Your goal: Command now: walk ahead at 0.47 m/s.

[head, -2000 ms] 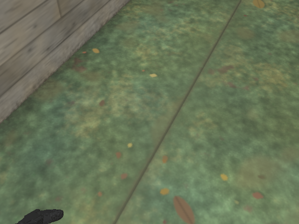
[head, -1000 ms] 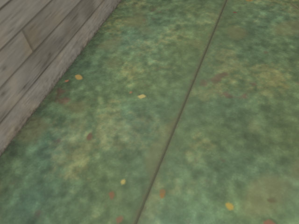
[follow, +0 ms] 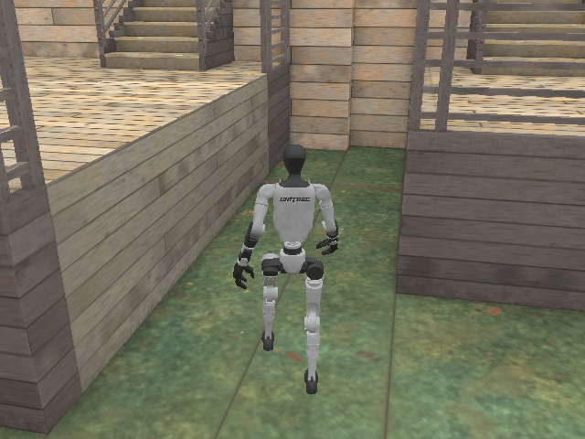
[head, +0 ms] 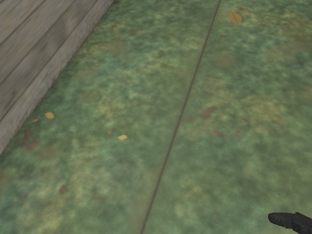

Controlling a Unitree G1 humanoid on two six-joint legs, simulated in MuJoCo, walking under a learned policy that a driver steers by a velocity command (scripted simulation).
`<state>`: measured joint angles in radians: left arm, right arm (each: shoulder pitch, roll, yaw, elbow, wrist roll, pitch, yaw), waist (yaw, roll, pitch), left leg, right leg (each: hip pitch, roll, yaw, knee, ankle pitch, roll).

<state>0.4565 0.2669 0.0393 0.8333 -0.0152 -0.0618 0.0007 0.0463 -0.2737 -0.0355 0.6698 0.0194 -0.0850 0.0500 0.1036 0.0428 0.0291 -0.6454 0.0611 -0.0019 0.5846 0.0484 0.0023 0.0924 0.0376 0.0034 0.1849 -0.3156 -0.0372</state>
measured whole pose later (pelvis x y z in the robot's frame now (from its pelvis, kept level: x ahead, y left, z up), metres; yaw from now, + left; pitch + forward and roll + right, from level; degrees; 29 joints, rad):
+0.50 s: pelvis +0.29 +0.03 +0.01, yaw +0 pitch +1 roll +2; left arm 0.10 0.28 0.03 0.72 -0.01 -0.07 -0.02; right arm 0.35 -0.29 -0.05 0.84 0.01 -0.08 0.02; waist -0.08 -0.04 0.03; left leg -0.01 -0.08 0.04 0.22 -0.23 0.06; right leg -0.65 -0.12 0.04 0.62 0.08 0.02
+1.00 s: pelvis +0.57 -0.02 +0.01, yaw +5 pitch +1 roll -2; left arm 0.32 0.27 0.05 0.84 0.01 -0.10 -0.01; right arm 0.15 -0.29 -0.04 0.78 0.02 -0.05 0.02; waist 0.06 0.05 0.03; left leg -0.68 0.10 -0.06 0.74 0.04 0.00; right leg 0.01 0.05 -0.14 0.19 -0.21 -0.04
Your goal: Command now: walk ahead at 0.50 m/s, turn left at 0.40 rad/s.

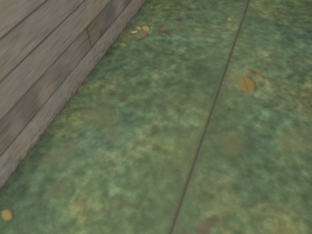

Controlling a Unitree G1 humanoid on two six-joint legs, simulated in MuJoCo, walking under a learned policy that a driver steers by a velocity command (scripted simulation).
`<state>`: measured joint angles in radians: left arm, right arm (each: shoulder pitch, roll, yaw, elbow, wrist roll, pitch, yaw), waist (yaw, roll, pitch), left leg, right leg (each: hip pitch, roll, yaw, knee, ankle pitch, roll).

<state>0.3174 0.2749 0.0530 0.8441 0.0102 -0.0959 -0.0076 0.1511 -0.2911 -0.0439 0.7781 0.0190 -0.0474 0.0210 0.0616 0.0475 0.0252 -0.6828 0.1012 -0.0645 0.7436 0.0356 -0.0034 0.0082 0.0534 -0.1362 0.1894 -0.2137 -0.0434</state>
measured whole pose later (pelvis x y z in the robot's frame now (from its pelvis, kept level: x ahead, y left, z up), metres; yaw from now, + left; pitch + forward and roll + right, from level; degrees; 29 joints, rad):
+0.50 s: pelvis +0.28 +0.08 +0.00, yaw +15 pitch +2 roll +0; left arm 0.08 0.30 0.05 0.71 0.01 -0.09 0.00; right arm 0.29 -0.28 -0.06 0.75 0.01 -0.03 -0.02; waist -0.05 -0.04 0.05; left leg -0.15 -0.12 -0.09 0.34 -0.20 0.10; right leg -0.65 -0.08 0.08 0.70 -0.01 0.06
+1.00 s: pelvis +0.41 +0.09 -0.01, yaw +17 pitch -1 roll -1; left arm 0.12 0.24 0.01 0.82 0.03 -0.01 -0.01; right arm 0.24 -0.27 -0.03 0.83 -0.03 0.03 -0.03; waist 0.01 -0.02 0.04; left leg -0.24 0.02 -0.06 0.58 -0.32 -0.02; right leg -0.34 0.02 0.00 0.50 -0.15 0.00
